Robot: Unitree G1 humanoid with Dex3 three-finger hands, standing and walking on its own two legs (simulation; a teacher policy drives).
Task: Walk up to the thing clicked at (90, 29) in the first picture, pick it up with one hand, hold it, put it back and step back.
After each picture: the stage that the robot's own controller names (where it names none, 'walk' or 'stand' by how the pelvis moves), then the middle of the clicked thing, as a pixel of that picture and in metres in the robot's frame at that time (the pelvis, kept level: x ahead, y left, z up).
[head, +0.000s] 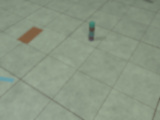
stand; (91, 31) +1.57 -0.15 -0.66
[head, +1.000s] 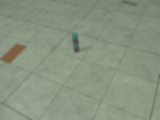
walk; (75, 42) +1.44 +0.15 -0.63
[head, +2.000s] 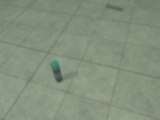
walk; (57, 72) +0.92 +0.29 -0.65
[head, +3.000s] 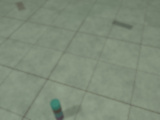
walk; (57, 110) +0.56 +0.23 -0.65
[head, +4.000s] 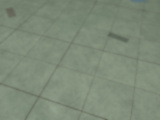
stand; out of the picture +0.40 +0.21 -0.64
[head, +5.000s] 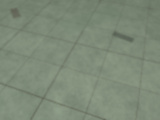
stand; out of the picture +0.37 +0.20 -0.66
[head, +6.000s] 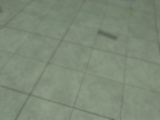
stand; out of the picture +0.42 +0.20 -0.65
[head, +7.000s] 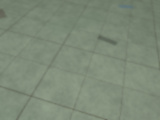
walk; out of the picture +0.45 +0.20 -0.66
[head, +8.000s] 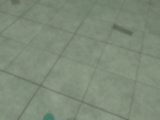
stand; out of the picture +0.42 +0.20 -0.64
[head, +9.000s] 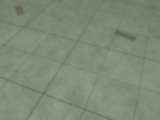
stand; out of the picture +0.41 +0.22 -0.66
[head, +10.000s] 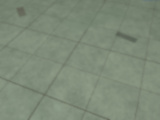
stand; out of the picture +0.41 +0.22 -0.66
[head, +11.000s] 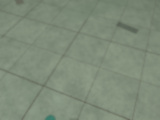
go down; out of the picture +0.41 +0.21 -0.65
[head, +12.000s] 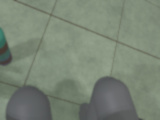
go down; out of the picture +0.49 +0.25 -0.24
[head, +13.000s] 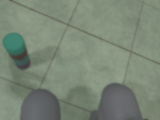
approach; (19, 54) +0.49 +0.23 -0.25
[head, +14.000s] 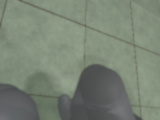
close in; out of the picture +0.48 +0.28 -0.16
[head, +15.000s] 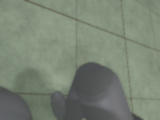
close; out of the picture +0.47 +0.29 -0.16
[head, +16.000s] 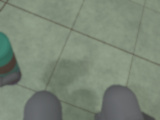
lift; (4, 64) +0.38 +0.24 -0.03
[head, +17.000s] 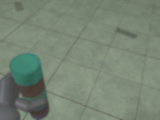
hold; (33, 91) +0.31 +0.16 +0.08
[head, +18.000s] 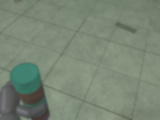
hold; (34, 98) +0.31 +0.16 +0.03
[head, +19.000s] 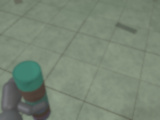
hold; (35, 95) +0.31 +0.16 +0.03
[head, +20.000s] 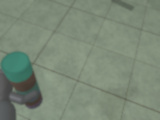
crouch; (26, 85) +0.35 +0.18 -0.01
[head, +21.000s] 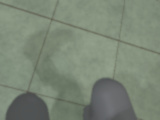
lower; out of the picture +0.51 +0.24 -0.03
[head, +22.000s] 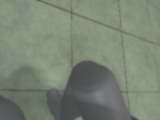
lower; out of the picture +0.48 +0.28 -0.16
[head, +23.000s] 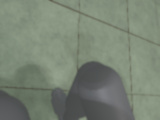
lower; out of the picture +0.47 +0.29 -0.17
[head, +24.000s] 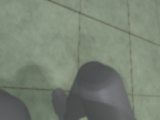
lower; out of the picture +0.46 +0.28 -0.17
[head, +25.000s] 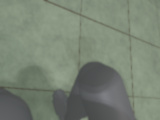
lower; out of the picture +0.46 +0.28 -0.17
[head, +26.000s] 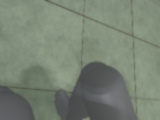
open; out of the picture +0.46 +0.28 -0.17
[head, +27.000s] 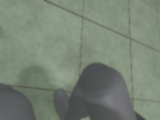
stand; out of the picture +0.45 +0.28 -0.18
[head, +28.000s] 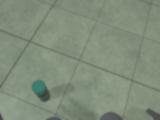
stand; (42, 92) +0.43 +0.20 -0.46
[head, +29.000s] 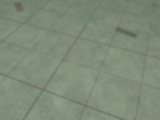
stand; out of the picture +0.40 +0.20 -0.60
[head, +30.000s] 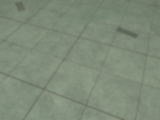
stand; out of the picture +0.40 +0.20 -0.60
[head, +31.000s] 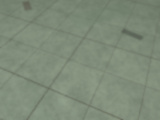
stand; out of the picture +0.41 +0.19 -0.63
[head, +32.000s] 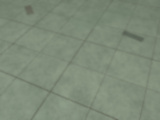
stand; out of the picture +0.40 +0.20 -0.66
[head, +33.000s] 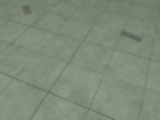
stand; out of the picture +0.39 +0.20 -0.66
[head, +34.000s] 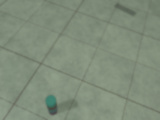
walk; (52, 106) +0.46 +0.15 -0.64
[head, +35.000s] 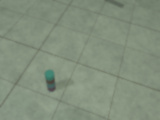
walk; (50, 81) +0.67 +0.21 -0.64
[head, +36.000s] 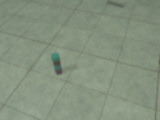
stand; (57, 64) +0.99 +0.31 -0.63
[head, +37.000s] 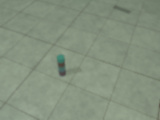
stand; (61, 66) +0.98 +0.19 -0.65
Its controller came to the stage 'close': yes
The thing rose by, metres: 0.68
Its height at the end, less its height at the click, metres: +0.00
